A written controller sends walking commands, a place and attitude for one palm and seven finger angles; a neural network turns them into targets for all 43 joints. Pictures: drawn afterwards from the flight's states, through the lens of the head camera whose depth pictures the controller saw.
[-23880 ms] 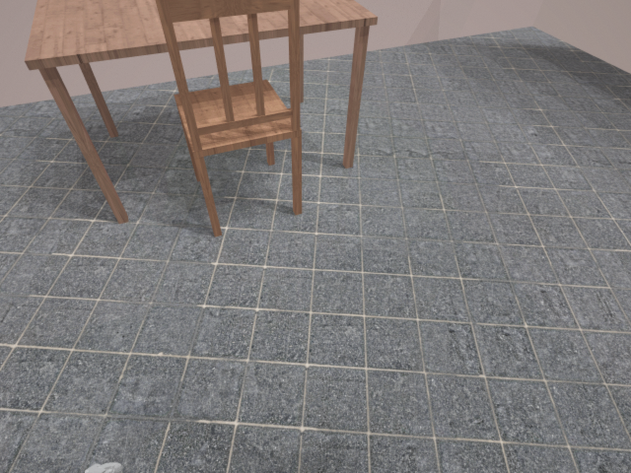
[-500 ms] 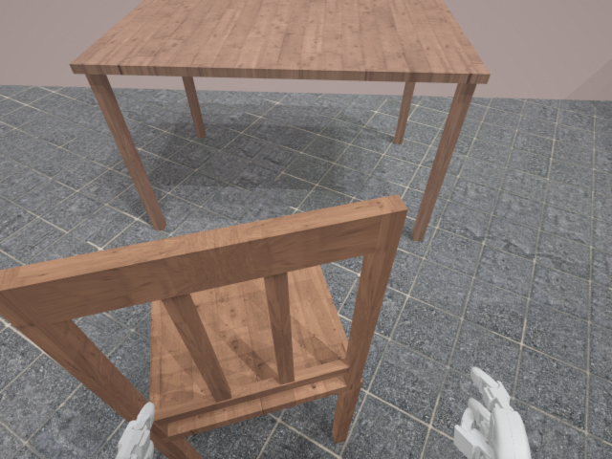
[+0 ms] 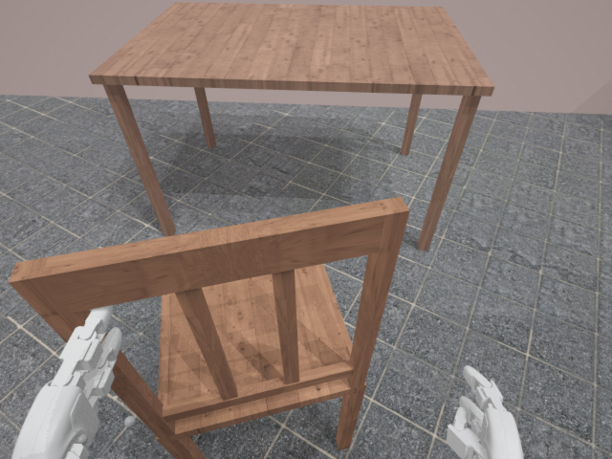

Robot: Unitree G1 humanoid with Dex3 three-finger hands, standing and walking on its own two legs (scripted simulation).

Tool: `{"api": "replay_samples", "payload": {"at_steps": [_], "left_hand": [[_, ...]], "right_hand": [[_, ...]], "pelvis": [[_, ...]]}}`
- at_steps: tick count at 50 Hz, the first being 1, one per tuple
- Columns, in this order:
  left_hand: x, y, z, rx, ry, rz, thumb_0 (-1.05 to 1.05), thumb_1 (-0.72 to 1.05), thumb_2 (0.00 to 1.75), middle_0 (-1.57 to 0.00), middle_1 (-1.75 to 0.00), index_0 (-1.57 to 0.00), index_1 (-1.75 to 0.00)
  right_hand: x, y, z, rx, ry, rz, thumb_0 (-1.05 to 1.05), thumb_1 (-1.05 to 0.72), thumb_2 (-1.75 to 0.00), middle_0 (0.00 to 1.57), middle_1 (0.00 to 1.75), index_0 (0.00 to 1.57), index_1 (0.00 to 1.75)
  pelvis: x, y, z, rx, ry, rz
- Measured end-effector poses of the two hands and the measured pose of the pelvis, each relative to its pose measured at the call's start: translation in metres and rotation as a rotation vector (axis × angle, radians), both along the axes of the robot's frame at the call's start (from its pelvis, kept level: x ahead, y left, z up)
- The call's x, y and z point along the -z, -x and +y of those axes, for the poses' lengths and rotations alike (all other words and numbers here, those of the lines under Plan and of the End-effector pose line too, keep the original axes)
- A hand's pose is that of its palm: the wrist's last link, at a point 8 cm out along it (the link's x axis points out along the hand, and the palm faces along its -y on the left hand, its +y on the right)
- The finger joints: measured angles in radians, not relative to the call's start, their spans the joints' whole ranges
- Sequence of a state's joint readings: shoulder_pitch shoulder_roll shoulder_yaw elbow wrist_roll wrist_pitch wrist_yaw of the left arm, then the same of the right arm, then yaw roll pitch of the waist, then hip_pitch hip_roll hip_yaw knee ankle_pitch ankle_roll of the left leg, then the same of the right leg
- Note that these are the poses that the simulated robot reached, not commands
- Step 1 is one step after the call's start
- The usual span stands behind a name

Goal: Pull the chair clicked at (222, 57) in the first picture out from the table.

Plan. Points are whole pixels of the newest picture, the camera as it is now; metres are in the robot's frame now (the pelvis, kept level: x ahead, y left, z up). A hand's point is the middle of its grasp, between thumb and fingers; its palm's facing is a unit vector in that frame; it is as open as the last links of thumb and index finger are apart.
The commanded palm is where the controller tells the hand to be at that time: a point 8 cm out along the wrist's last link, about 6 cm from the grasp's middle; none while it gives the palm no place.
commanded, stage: draw the hand back to the body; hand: left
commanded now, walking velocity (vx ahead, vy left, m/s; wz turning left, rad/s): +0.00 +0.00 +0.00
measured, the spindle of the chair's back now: (212, 350) +0.27 +0.16 -0.02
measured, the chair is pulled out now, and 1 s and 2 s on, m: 0.62 0.61 0.62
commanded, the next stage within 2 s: step back with the hand held close in 1.04 s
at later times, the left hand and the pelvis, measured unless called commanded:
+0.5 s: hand (93, 374) +0.18 +0.24 +0.11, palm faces +0.26 -0.87 -0.43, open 11.4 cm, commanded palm +0.16 +0.29 +0.21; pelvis +0.04 +0.00 +0.05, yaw +0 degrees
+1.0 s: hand (87, 365) +0.19 +0.24 +0.11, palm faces +0.32 -0.81 -0.49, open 7.1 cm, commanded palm +0.18 +0.29 +0.24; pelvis +0.05 -0.02 +0.05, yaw +1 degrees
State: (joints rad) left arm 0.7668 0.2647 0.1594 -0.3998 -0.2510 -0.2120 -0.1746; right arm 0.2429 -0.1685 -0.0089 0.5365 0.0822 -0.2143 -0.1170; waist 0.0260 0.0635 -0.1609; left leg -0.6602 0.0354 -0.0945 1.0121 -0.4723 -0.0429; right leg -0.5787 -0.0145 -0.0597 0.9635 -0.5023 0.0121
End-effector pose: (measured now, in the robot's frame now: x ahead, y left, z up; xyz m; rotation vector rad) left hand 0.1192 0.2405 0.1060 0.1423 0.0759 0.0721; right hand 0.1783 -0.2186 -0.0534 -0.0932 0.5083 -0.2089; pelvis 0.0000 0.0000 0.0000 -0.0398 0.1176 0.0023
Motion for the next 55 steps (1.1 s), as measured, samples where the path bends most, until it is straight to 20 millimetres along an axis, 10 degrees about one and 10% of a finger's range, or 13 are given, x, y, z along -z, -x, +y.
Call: {"api": "replay_samples", "payload": {"at_steps": [16, 38, 55], "left_hand": [[-0.029, -0.017, 0.02, -0.175, -0.245, 0.232, -0.01, -0.02, 0.46, -0.28, -0.18, -0.1, -0.11], [-0.04, -0.036, 0.045, -0.377, -0.288, 0.32, 0.01, 0.75, 0.83, -0.34, -0.34, -0.27, -0.28], [-0.041, -0.031, 0.035, -0.382, -0.306, 0.323, 0.01, 0.89, 0.9, -0.34, -0.36, -0.29, -0.31]], "right_hand": [[-0.035, -0.022, 0.009, -0.051, 0.056, 0.068, 0.02, -0.91, -0.89, 0.21, 0.3, 0.2, 0.3], [-0.038, -0.067, 0.008, -0.197, 0.062, 0.043, 0.02, -0.91, -0.89, 0.21, 0.3, 0.21, 0.3], [-0.027, -0.055, -0.002, -0.204, 0.044, 0.069, 0.02, -0.91, -0.89, 0.21, 0.3, 0.2, 0.3]], "pelvis": [[-0.045, -0.023, 0.002, 0.01, -0.018, -0.133], [-0.053, -0.05, -0.009, -0.016, -0.042, -0.166], [-0.052, -0.046, -0.018, -0.022, -0.047, -0.165]]}}
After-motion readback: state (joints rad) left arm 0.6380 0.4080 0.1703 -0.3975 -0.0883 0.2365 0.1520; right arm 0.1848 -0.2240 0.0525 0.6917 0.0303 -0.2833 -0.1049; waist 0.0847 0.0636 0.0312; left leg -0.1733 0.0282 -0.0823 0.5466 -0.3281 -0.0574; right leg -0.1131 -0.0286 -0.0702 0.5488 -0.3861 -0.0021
